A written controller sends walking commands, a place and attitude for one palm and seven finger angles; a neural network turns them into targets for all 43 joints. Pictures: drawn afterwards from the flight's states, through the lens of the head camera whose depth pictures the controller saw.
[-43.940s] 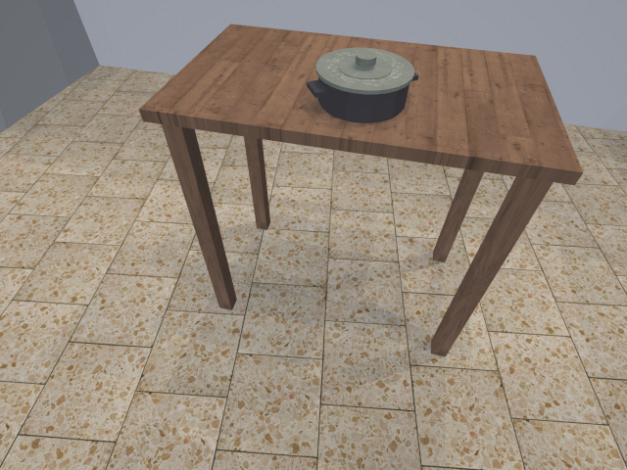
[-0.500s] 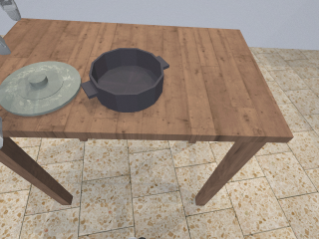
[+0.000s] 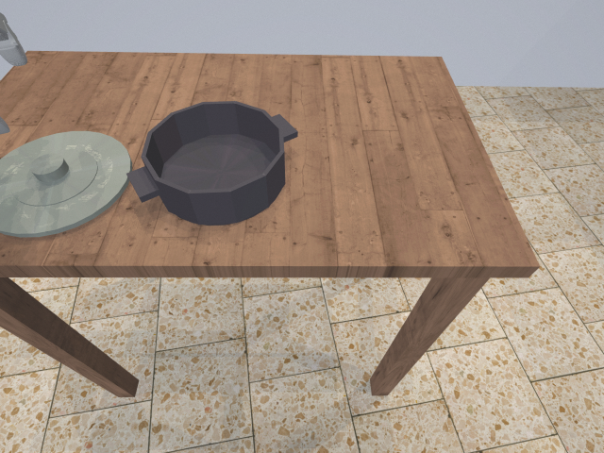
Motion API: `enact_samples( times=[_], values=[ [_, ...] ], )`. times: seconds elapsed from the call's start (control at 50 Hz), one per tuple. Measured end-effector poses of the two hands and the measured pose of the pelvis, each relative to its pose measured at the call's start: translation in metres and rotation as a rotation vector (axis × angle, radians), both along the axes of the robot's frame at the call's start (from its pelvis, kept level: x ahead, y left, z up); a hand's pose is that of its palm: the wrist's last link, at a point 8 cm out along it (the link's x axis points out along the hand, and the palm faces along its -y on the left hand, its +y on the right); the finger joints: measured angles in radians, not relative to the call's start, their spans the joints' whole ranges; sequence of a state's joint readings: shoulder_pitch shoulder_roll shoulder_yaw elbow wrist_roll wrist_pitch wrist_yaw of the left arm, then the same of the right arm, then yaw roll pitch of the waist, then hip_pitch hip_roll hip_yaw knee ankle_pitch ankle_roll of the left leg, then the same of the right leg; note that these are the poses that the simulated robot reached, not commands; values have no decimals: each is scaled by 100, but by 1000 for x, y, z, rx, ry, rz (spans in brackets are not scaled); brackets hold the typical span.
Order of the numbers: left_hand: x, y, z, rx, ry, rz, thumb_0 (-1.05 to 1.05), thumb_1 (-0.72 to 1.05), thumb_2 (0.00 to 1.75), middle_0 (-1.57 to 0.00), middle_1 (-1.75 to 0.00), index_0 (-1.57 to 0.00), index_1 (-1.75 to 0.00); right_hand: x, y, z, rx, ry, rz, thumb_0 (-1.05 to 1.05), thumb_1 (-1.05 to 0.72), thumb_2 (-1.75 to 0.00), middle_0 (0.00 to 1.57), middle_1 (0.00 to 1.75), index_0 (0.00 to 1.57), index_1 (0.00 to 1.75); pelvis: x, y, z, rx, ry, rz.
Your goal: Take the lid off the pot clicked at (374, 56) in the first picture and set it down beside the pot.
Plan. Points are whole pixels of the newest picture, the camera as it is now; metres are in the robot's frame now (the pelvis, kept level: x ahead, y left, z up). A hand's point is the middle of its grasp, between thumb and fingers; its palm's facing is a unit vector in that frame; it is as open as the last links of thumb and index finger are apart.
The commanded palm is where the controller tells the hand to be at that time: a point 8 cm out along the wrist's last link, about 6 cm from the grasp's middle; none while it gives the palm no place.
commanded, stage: draw the hand back to the body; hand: left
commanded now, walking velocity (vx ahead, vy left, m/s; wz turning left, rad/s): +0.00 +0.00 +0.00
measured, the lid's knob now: (49, 167) +0.49 +0.35 +0.10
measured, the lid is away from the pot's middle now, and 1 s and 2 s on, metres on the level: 0.24 0.24 0.24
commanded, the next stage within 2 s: step back with the hand held close in 1.88 s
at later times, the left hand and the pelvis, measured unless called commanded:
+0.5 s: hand out of the picture +0.40 +0.27 +0.30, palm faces +0.53 -0.82 -0.21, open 10.5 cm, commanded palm +0.34 +0.30 +0.30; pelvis +0.02 -0.04 +0.01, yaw -2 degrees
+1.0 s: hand out of the picture +0.33 +0.24 +0.29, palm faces +0.52 -0.83 -0.21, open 8.2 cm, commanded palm +0.26 +0.27 +0.30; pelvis +0.02 -0.05 +0.01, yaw -1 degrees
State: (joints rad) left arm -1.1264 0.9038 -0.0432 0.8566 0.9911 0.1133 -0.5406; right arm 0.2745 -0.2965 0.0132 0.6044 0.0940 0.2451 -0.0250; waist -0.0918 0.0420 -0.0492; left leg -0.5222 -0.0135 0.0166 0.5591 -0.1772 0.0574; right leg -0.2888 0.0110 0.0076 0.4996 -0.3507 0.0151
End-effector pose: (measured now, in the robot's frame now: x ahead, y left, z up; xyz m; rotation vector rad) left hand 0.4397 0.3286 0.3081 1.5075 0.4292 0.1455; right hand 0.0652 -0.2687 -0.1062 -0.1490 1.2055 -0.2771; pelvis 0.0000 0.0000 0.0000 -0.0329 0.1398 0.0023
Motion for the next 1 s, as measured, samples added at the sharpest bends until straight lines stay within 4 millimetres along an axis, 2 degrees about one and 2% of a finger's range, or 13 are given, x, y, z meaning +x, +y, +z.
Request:
enact_samples(
  times=[0.12,0.18,0.22,0.28,0.34,0.48,0.66,0.76,1.0],
  values=[
    [-23,3,-6,-10,-1,23,0,-10,84,-45,-68,-45,-69,34,-4,4,13,-69,46,1,-90,-90,20,30,20,30,-1,-9,1,1,-19,13],
    [-34,-3,-5,-445,-303,-91,0,-10,84,-46,-68,-46,-69,51,-2,10,7,-144,109,1,-91,-90,20,30,20,30,-2,-14,3,3,-55,12],
    [-41,-11,-3,-660,-515,-146,0,-10,84,-46,-68,-46,-69,60,1,15,2,-184,148,1,-91,-90,20,30,20,30,-1,-18,5,7,-75,6],
    [-50,-16,-4,-869,-751,-145,0,-10,84,-46,-68,-46,-69,71,2,23,-2,-236,166,1,-90,-90,20,30,20,30,3,-25,7,11,-94,-5],
    [-56,-18,-8,-974,-881,-106,0,-8,84,-45,-67,-45,-68,77,-2,29,-8,-277,160,1,-90,-90,20,30,20,30,7,-31,9,12,-110,-14],
    [-78,-25,-9,-1011,-1014,-80,0,3,85,-42,-63,-42,-64,82,-23,30,-24,-312,135,1,-90,-90,20,30,20,30,15,-39,11,20,-132,-31],
    [-108,-31,-10,-978,-1061,-98,0,23,86,-36,-55,-36,-56,86,-41,26,-43,-298,137,1,-90,-90,20,30,20,30,21,-46,11,29,-150,-25],
    [-121,-40,-12,-971,-1068,-127,0,35,87,-33,-50,-33,-51,98,-36,27,-34,-329,153,1,-90,-90,20,30,20,30,21,-48,11,32,-162,-21],
    [-155,-56,-13,-964,-1094,-210,0,65,89,-26,-39,-26,-39,129,-9,37,17,-433,206,1,-90,-90,20,30,20,30,19,-47,13,33,-180,-27]
  ],
)
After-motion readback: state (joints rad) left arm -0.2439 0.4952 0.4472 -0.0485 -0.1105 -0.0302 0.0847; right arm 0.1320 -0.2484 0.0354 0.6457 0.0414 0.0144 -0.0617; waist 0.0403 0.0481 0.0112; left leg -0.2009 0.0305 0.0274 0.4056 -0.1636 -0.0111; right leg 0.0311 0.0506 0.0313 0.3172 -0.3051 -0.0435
